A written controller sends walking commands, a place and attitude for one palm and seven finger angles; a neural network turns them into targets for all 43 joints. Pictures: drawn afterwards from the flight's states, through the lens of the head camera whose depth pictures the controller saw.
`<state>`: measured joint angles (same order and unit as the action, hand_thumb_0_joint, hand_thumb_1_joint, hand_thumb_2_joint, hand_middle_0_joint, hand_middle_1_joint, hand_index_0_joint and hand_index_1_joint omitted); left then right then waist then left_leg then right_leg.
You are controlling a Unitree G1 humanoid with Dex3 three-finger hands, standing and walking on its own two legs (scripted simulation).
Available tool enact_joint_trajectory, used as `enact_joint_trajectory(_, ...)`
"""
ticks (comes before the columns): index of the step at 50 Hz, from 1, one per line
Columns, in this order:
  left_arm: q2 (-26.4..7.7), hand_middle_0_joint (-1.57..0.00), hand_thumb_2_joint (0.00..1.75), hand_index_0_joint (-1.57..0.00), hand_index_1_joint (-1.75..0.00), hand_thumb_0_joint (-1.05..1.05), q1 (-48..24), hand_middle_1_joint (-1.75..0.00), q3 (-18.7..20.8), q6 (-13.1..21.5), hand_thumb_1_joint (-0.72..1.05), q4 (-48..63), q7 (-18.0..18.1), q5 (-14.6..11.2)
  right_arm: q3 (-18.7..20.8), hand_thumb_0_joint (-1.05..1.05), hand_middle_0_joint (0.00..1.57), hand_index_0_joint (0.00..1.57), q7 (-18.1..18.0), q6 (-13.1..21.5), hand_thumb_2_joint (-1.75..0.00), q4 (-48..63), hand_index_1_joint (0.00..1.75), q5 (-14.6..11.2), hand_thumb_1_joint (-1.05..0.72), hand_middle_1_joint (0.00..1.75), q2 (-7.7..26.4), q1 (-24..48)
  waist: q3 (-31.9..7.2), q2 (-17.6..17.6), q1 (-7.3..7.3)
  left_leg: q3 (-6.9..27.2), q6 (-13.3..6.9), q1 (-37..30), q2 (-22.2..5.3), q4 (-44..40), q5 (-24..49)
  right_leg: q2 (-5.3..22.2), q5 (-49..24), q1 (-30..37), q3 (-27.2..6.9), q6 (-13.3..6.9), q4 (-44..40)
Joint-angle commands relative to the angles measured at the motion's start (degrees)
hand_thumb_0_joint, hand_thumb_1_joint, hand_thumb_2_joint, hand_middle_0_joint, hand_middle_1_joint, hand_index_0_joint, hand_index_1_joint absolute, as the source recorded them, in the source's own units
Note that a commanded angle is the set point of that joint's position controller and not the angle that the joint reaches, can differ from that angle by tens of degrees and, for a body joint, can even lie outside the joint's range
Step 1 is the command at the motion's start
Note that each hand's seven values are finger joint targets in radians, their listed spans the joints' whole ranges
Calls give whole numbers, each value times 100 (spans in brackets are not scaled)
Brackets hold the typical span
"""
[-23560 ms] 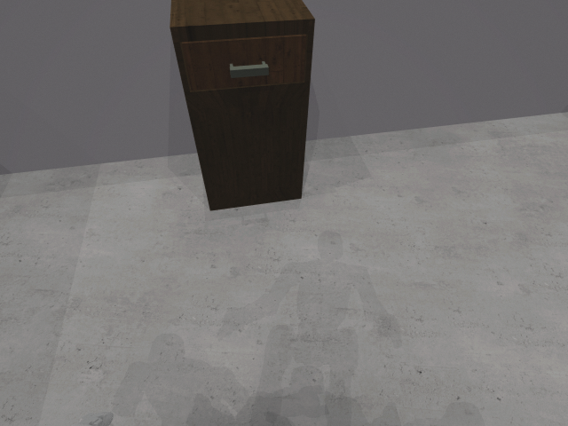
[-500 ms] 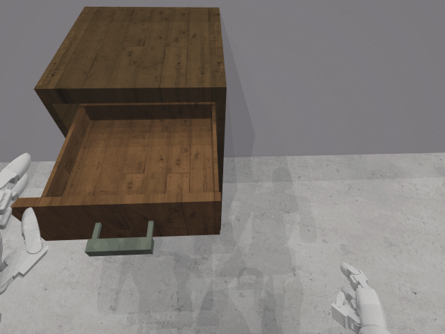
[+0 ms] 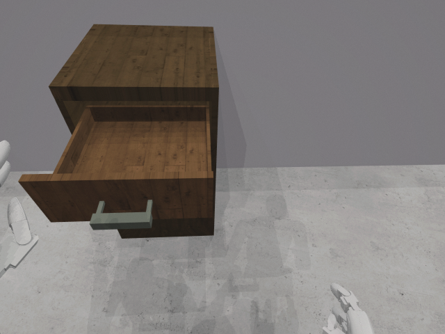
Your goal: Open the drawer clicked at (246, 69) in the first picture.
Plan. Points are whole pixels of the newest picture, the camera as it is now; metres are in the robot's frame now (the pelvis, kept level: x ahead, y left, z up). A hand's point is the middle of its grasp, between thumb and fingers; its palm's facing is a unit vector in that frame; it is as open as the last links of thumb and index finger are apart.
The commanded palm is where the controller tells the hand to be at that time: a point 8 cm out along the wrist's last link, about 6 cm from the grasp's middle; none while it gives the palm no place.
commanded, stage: step back with the hand held close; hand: left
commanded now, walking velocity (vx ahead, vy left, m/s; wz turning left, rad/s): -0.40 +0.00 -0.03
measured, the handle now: (124, 212) +0.38 +0.24 -0.05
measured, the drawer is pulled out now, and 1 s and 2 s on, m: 0.29 0.29 0.29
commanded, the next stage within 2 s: stop stepping back and stand still in 0.30 s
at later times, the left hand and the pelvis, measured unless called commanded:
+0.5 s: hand out of the picture +0.09 +0.23 +0.18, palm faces +0.35 -0.81 -0.47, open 7.4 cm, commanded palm +0.03 +0.26 +0.19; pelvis -0.10 -0.01 +0.01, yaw -1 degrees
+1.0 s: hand out of the picture +0.03 +0.22 +0.18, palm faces +0.36 -0.81 -0.46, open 7.4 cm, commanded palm -0.03 +0.26 +0.19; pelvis -0.16 -0.02 +0.01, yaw +0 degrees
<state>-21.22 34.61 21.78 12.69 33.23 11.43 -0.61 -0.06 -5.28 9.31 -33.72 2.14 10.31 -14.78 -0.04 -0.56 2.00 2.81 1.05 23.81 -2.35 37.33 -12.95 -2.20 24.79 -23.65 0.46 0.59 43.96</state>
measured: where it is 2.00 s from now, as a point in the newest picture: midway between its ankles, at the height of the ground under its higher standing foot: outside the picture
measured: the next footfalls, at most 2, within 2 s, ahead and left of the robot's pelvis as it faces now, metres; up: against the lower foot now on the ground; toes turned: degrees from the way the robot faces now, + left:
right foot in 0.04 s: +0.05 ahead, -0.11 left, +0.00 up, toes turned +0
left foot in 0.34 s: -0.04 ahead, +0.14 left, +0.00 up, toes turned +4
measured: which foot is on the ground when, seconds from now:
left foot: down 0.00-0.08, up 0.10-0.32, down 0.34-0.56, up 0.58-0.74, down 0.76-1.00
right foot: up 0.00-0.02, down 0.04-0.34, up 0.36-0.52, down 0.54-1.00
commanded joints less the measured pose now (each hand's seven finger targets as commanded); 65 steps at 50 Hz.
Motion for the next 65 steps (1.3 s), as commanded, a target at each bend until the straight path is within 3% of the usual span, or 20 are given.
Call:
enact_joint_trajectory(1,-742,-20,90,-20,-30,0,116,-30,483,409,90,1328,60,-114,281,0,20,20,-15,401,-90,629,30,27,-90,30,918,681,-304,-1047,-144,1023,-668,455,-1070,-1315,-178,151,-694,1263,-117,-59,-1397)
enact_joint_trajectory(3,-1060,-20,90,-20,-30,0,-205,-30,618,458,90,1376,39,-71,240,0,20,20,24,352,-90,632,30,-14,-90,30,820,730,-206,363,-66,301,-236,552,-358,-85,-864,1233,-2158,1003,-1377,-498,-2579)
enact_joint_trajectory(4,-1054,-20,90,-20,-30,0,-228,-30,653,379,90,963,-65,-124,412,0,20,20,99,357,-90,667,30,-320,-90,30,827,731,-581,1372,-172,-275,47,197,478,1682,-1617,2338,-428,118,-2987,-1041,-3385)
enact_joint_trajectory(5,-977,-20,90,-20,-30,0,-8,-30,569,250,90,756,-69,-184,463,0,20,20,177,287,-90,557,30,-280,-90,30,835,838,-549,903,-240,129,43,334,382,2914,-1432,2591,-385,196,-2944,-1251,-3422)
enact_joint_trajectory(8,-853,-20,90,-20,-30,0,-81,-30,593,407,90,907,-151,-109,151,0,20,20,157,170,-90,686,30,-223,-90,30,385,1041,-539,1095,-97,-114,138,294,186,2315,-1392,1815,-2651,612,-1378,-1042,-2634)
enact_joint_trajectory(14,-934,-20,90,-20,-30,0,70,-30,579,445,90,1190,-118,-9,193,0,20,20,71,33,-90,584,30,-131,-90,30,630,719,-828,629,-58,-716,-134,-899,177,-1654,-314,1318,-2980,1267,-960,-428,-2140)
enact_joint_trajectory(17,-1084,-20,90,-20,-30,0,92,-30,701,537,90,1592,-175,-17,517,0,20,20,142,76,-90,857,30,-232,-90,30,914,772,-1074,-957,-200,527,-605,-1347,-1615,-1765,2586,349,-1435,634,-99,36,-494)
enact_joint_trajectory(19,-1062,-20,90,-20,-30,0,248,-30,882,533,90,1771,-205,-152,473,0,20,20,186,196,-90,843,30,-112,-90,30,708,875,-871,-1553,-108,649,-945,-661,-1916,-1824,2718,207,273,132,-147,29,989)
enact_joint_trajectory(23,-690,-20,90,-20,-30,0,348,-30,561,408,90,1834,-215,-168,413,0,20,20,284,317,-90,663,30,-268,-90,30,770,694,-668,-1243,-151,-50,-608,-1596,-1411,-1124,3047,261,-194,115,108,54,-497)
enact_joint_trajectory(26,-884,-20,90,-20,-30,0,-20,-30,635,347,90,1468,-230,-111,267,0,20,20,284,244,-90,730,30,-342,-90,30,838,780,-228,-492,-141,-244,-383,-230,-920,-828,-279,541,-1427,1533,58,60,-2192)
enact_joint_trajectory(29,-963,-20,90,-20,-30,0,-99,-30,640,180,90,1032,-191,-170,334,0,20,20,211,95,-90,675,30,-368,-90,30,759,633,-406,1282,-93,-385,-104,-414,240,1442,-1312,2007,581,387,-2309,-742,-3556)
enact_joint_trajectory(36,-815,-20,90,-20,-30,0,128,-30,376,206,90,1181,-108,15,119,0,20,20,85,60,-90,683,30,-195,-90,30,741,747,-150,306,-13,-467,-371,-1241,60,-1703,-922,1197,472,412,-811,-410,-2929)
enact_joint_trajectory(38,-945,-20,90,-20,-30,0,-26,-30,421,317,90,1619,-113,-5,265,0,20,20,72,108,-90,879,30,-165,-90,30,1017,812,-230,-927,-148,721,-673,-965,-876,-2456,-785,418,-407,855,-195,-150,-1468)
enact_joint_trajectory(40,-953,-20,90,-20,-30,0,160,-30,555,276,90,1406,-98,75,203,0,20,20,94,80,-90,772,30,-178,-90,30,806,831,-80,-1412,-113,1132,-789,121,-1187,-2954,-2622,232,-185,1123,187,-45,-627)
enact_joint_trajectory(44,-938,-20,90,-20,-30,0,201,-30,583,292,90,1094,-114,14,226,0,20,20,107,149,-90,616,30,-221,-90,30,892,727,73,-620,-92,505,-677,-29,-853,-1856,-657,336,-881,1466,187,-60,-1769)
enact_joint_trajectory(50,-886,-20,90,-20,-30,0,20,-30,487,293,90,1013,-189,-138,316,0,20,20,162,27,-90,553,30,-280,-90,30,814,621,-258,681,4,-411,-297,-579,91,-299,-959,1523,55,902,-1703,-727,-3052)
enact_joint_trajectory(57,-915,-20,90,-20,-30,0,-13,-30,490,327,90,1255,-134,-56,163,0,20,20,89,56,-90,690,30,-227,-90,30,795,884,-55,-648,-117,448,-470,-826,-653,-1995,0,530,-1280,1099,-280,-173,-1932)
enact_joint_trajectory(59,-927,-20,90,-20,-30,0,9,-30,521,344,90,1224,-133,-70,151,0,20,20,87,79,-90,706,30,-243,-90,30,770,856,-296,-468,-125,406,-461,-796,-692,-1879,505,506,-1837,1455,-162,-114,-1809)
enact_joint_trajectory(60,84,-20,90,-20,-30,0,-663,-30,-1544,-722,90,-3673,-927,479,535,0,20,20,617,150,-90,-780,30,-177,-90,30,1667,785,-50,-345,116,219,-418,-569,-513,-899,1601,729,-2775,659,52,-87,-975)
enact_joint_trajectory(65,188,-20,90,-20,-30,0,-1169,-30,-1681,-1277,90,-5094,-1052,303,203,0,20,20,511,-575,-90,-689,30,-130,-90,30,932,189,-673,1113,-147,163,-372,-725,-264,-701,1447,833,-2839,1324,-371,-242,-1467)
